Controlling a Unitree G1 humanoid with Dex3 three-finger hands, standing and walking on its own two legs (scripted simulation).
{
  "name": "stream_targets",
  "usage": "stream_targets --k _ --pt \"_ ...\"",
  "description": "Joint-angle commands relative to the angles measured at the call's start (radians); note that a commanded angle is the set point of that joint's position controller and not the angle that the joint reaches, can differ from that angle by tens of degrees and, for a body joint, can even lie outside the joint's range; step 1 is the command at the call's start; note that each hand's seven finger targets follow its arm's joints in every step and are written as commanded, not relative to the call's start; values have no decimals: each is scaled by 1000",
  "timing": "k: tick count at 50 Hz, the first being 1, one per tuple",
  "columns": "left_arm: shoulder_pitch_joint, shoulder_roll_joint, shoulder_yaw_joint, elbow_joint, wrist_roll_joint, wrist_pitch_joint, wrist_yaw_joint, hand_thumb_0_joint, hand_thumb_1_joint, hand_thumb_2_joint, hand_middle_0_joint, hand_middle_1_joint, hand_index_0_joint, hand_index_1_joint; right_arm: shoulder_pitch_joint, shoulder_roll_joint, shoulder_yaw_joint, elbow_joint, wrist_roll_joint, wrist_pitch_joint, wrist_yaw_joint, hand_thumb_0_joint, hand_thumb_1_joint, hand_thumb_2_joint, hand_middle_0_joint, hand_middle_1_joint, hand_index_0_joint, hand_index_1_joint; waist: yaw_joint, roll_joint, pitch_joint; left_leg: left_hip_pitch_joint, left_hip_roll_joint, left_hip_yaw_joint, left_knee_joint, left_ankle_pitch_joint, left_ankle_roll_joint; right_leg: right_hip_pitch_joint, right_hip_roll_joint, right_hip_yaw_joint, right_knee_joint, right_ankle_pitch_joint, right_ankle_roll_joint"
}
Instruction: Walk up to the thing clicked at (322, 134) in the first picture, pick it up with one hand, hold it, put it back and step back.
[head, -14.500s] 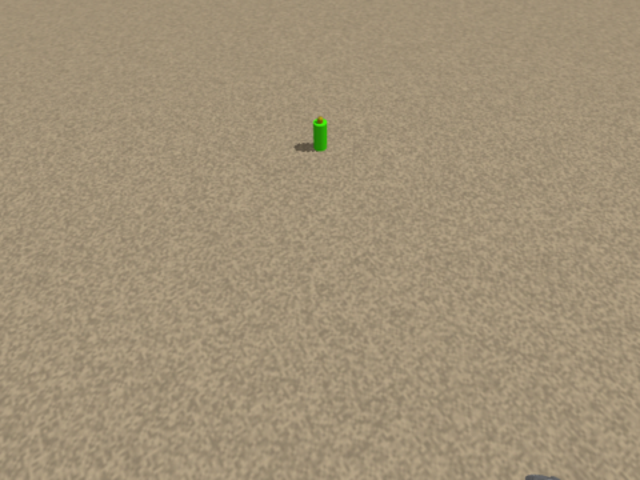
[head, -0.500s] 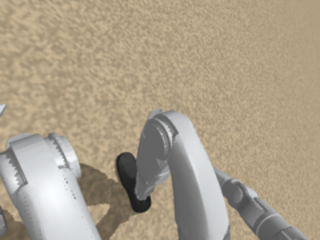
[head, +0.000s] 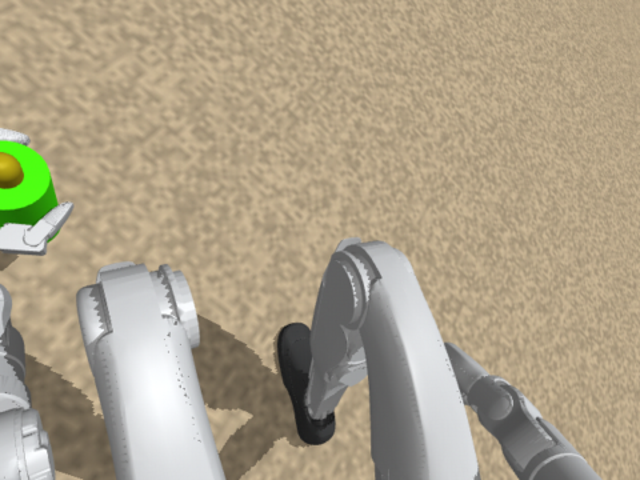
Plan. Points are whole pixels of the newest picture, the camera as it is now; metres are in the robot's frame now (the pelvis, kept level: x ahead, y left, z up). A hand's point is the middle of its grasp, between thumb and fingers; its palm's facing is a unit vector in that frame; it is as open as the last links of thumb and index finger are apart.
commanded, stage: settle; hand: left
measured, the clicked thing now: (16, 197) +0.40 +0.29 -0.12
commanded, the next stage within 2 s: lift in 1.18 s
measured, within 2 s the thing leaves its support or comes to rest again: neither
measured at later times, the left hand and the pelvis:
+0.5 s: hand out of the picture +0.39 +0.29 -0.01, palm faces +0.26 -0.96 -0.05, open 9.7 cm; pelvis +0.02 -0.01 +0.03, yaw +6 degrees
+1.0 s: hand out of the picture +0.39 +0.29 +0.04, palm faces +0.27 -0.96 -0.02, open 9.7 cm; pelvis +0.02 -0.02 +0.06, yaw +9 degrees
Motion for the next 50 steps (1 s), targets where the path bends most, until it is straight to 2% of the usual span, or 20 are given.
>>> stream_targets --k 1,4,7,10,11,15,16,17,20,22,23,25,26,28,31,33,34,37,40,50 --pt "-241 79 -22 -285 -8 -13 -21 0 247 1346 -1328 -1485 -1327 -1506 64 -301 -170 -39 41 0 -27 0 -885 -901 200 300 200 300 -44 508 -604 425 22 99 -403 7 -22 162 39 -47 -171 110 -77" --pt "-223 58 -38 -334 -3 38 -38 0 262 1323 -1332 -1474 -1332 -1492 81 -276 -202 -40 68 5 -33 0 -886 -900 200 300 200 300 -17 501 -638 403 13 124 -426 -11 -13 154 34 -24 -186 82 -82" --pt "-182 41 -7 -351 -21 86 -49 0 231 1312 -1320 -1467 -1317 -1487 109 -268 -231 -33 95 14 -42 0 -889 -901 200 300 200 300 10 482 -669 427 9 136 -433 18 -12 147 30 -9 -195 97 -84" --pt "-200 31 -4 -394 -37 119 -59 0 257 1322 -1343 -1490 -1346 -1505 128 -252 -252 -35 120 21 -50 0 -886 -899 200 300 200 300 10 446 -695 388 0 154 -441 7 -2 168 25 7 -218 79 -84" --pt "-236 14 -22 -444 -42 122 -66 0 265 1322 -1340 -1487 -1344 -1501 131 -240 -258 -33 124 21 -52 0 -888 -899 200 300 200 300 14 441 -708 375 -3 165 -440 2 2 177 24 16 -224 75 -85" --pt "-200 8 -8 -471 -49 149 -100 0 260 1298 -1336 -1474 -1341 -1485 150 -224 -288 -25 147 20 -62 0 -893 -900 200 300 200 300 33 420 -764 400 -6 183 -453 48 4 193 16 36 -231 93 -86" --pt "-136 -2 1 -407 -50 164 -107 0 246 1297 -1337 -1474 -1339 -1487 152 -218 -294 -18 155 21 -65 0 -895 -901 200 300 200 300 44 397 -752 407 -6 185 -458 36 6 172 16 41 -239 77 -87" --pt "-181 -22 -12 -447 -60 167 -118 0 240 1294 -1332 -1471 -1336 -1484 159 -223 -303 -21 158 20 -68 0 -895 -901 200 300 200 300 26 401 -760 410 -6 188 -457 42 6 178 14 42 -244 85 -87" --pt "-207 6 30 -481 -76 182 -124 0 236 1281 -1312 -1458 -1318 -1469 164 -209 -315 -23 171 19 -76 0 -894 -901 200 300 200 300 57 372 -802 388 -12 211 -463 36 14 229 10 62 -267 68 -83" --pt "-173 -22 14 -458 -83 196 -145 0 239 1289 -1328 -1462 -1330 -1476 166 -186 -312 -26 179 17 -78 0 -897 -902 200 300 200 300 60 348 -818 388 -12 220 -464 54 15 246 8 73 -277 74 -82" --pt "-192 -19 33 -489 -91 197 -154 0 245 1295 -1342 -1474 -1345 -1487 182 -199 -327 -19 184 15 -82 0 -898 -902 200 300 200 300 53 349 -834 413 -12 222 -465 87 15 251 3 74 -277 107 -82" --pt "-179 -13 41 -465 -85 209 -165 0 247 1280 -1338 -1460 -1339 -1473 183 -183 -328 -20 186 11 -87 0 -900 -902 200 300 200 300 66 345 -854 416 -11 229 -464 108 16 267 1 86 -279 119 -82" --pt "-216 -4 44 -522 -89 209 -171 0 230 1266 -1349 -1461 -1351 -1473 190 -192 -345 -21 190 10 -92 0 -902 -902 200 300 200 300 68 338 -875 421 -12 234 -466 109 18 274 0 92 -290 119 -81" --pt "-168 -34 46 -452 -91 225 -179 0 248 1268 -1324 -1445 -1325 -1458 191 -175 -337 -18 194 6 -93 0 -904 -903 200 300 200 300 73 320 -858 413 -11 240 -470 124 19 287 -3 100 -296 131 -79" --pt "-193 -23 72 -496 -99 231 -184 0 207 1275 -1347 -1457 -1344 -1475 203 -168 -353 -22 200 2 -100 0 -903 -904 200 300 200 300 87 306 -889 416 -12 253 -476 126 22 320 -5 117 -323 128 -78" --pt "-205 -36 65 -524 -99 239 -193 0 225 1270 -1349 -1460 -1351 -1473 221 -172 -367 -15 199 1 -101 0 -903 -903 200 300 200 300 88 314 -923 435 -12 257 -482 144 21 340 -8 119 -324 141 -78" --pt "-161 -35 73 -474 -91 247 -193 0 227 1268 -1345 -1456 -1347 -1469 212 -168 -366 -19 202 -2 -103 0 -904 -903 200 300 200 300 91 295 -899 426 -12 257 -487 139 22 330 -7 119 -329 130 -77" --pt "-187 -60 66 -482 -89 249 -198 0 245 1274 -1347 -1453 -1349 -1466 222 -164 -373 -7 203 -7 -107 0 -905 -903 200 300 200 300 78 286 -881 430 -10 257 -491 157 23 317 -8 119 -332 151 -79" --pt "-188 -48 82 -494 -86 255 -199 0 252 1262 -1357 -1445 -1359 -1456 216 -156 -373 -23 207 -9 -110 0 -902 -902 200 300 200 300 100 286 -889 444 -11 258 -520 134 22 319 -10 122 -347 116 -82" --pt "-254 -88 51 -500 -74 255 -200 0 242 1298 -1360 -1466 -1366 -1477 240 -147 -392 8 206 -27 -118 0 -901 -902 200 300 200 300 85 324 -883 511 -13 263 -562 116 17 283 -14 128 -373 94 -89"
